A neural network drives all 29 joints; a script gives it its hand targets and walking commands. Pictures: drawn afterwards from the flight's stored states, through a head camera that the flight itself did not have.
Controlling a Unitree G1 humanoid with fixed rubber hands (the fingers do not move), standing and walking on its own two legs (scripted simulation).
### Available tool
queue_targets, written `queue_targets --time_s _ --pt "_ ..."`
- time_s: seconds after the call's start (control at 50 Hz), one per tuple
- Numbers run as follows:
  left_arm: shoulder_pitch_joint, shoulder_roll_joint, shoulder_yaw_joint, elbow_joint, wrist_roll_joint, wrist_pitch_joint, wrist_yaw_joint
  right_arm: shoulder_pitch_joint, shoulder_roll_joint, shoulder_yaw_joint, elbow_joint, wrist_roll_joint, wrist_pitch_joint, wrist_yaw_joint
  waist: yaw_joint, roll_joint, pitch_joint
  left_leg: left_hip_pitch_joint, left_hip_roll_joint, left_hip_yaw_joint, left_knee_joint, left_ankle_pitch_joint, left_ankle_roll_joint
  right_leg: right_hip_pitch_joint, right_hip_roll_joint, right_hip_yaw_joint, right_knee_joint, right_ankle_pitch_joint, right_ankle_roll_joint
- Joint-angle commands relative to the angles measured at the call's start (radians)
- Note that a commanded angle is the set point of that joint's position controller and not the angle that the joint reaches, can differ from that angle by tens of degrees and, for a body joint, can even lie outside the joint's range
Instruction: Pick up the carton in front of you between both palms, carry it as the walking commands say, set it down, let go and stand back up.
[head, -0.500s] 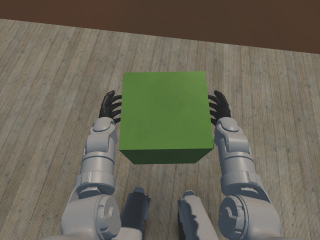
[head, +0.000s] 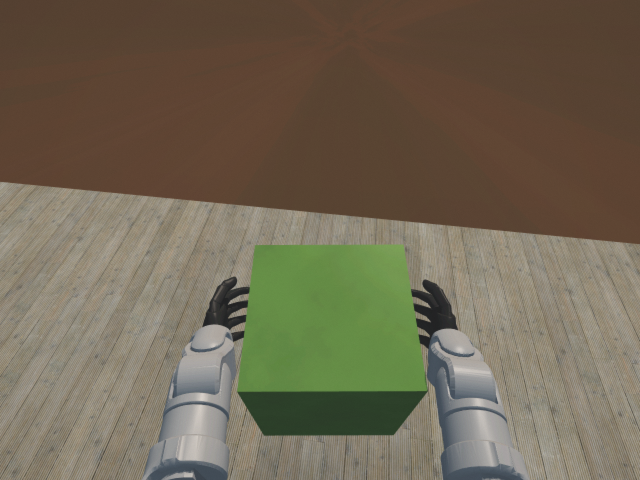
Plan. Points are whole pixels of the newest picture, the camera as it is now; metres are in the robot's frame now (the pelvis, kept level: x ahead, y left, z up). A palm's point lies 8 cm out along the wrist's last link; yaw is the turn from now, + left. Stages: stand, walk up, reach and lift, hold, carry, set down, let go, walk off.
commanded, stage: reach and lift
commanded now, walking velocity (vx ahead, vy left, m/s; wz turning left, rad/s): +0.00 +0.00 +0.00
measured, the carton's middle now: (328, 346) +0.32 +0.00 -0.07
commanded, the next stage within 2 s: hold in 1.12 s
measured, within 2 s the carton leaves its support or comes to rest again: neither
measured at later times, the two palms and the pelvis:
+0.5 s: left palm (211, 329) +0.29 +0.15 +0.04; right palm (451, 334) +0.29 -0.15 +0.04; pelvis -0.01 +0.00 +0.01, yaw +0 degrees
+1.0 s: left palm (211, 321) +0.29 +0.15 +0.05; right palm (455, 326) +0.29 -0.15 +0.05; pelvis +0.01 +0.00 +0.02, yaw +0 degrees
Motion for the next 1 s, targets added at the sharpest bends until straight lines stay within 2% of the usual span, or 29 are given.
queue_targets --time_s 0.0,0.06,0.12,0.18,0.24,0.4,0.78,0.98 --pt "-0.451 -0.991 -0.632 -0.027 -0.193 0.029 -0.256 -0.452 0.98 0.62 -0.025 0.19 0.035 0.248 -0.003 0.003 -0.298 0.304 -0.049 0.066 -0.117 0.32 0.006 0.231 0.049 -0.071 -0.131 0.324 0.003" --pt "-0.43 -0.976 -0.63 -0.061 -0.194 0.074 -0.26 -0.424 0.972 0.615 -0.05 0.192 0.08 0.253 -0.004 0.004 -0.204 0.33 -0.049 0.067 -0.166 0.267 0.008 0.261 0.045 -0.071 -0.182 0.276 0.001" --pt "-0.421 -0.961 -0.59 -0.047 -0.178 0.109 -0.268 -0.421 0.954 0.577 -0.042 0.179 0.115 0.261 -0.003 0.004 -0.11 0.33 -0.046 0.069 -0.199 0.182 0.012 0.259 0.042 -0.074 -0.216 0.192 -0.003" --pt "-0.459 -0.951 -0.537 -0.015 -0.155 0.124 -0.277 -0.461 0.943 0.526 -0.014 0.157 0.129 0.27 0.001 0.004 -0.045 0.32 -0.044 0.075 -0.212 0.095 0.018 0.239 0.038 -0.079 -0.228 0.102 -0.009" --pt "-0.529 -0.97 -0.535 -0.02 -0.161 0.121 -0.286 -0.531 0.962 0.523 -0.021 0.158 0.125 0.279 0.0 0.005 -0.06 0.333 -0.041 0.079 -0.204 0.065 0.022 0.238 0.036 -0.083 -0.223 0.067 -0.015" --pt "-0.586 -0.987 -0.56 -0.037 -0.175 0.121 -0.289 -0.581 0.971 0.54 -0.033 0.16 0.122 0.282 -0.005 0.009 -0.129 0.37 -0.041 0.082 -0.201 0.095 0.015 0.28 0.041 -0.089 -0.216 0.099 -0.012" --pt "-0.461 -0.949 -0.588 -0.137 -0.189 0.16 -0.277 -0.457 0.946 0.576 -0.136 0.184 0.164 0.271 -0.001 0.003 -0.135 0.445 -0.053 0.076 -0.24 0.27 0.005 0.371 0.048 -0.08 -0.253 0.282 0.003" --pt "-0.434 -0.938 -0.604 -0.185 -0.203 0.184 -0.276 -0.425 0.938 0.591 -0.183 0.196 0.19 0.266 -0.003 0.002 -0.121 0.457 -0.056 0.073 -0.252 0.299 0.005 0.394 0.049 -0.076 -0.265 0.313 0.006"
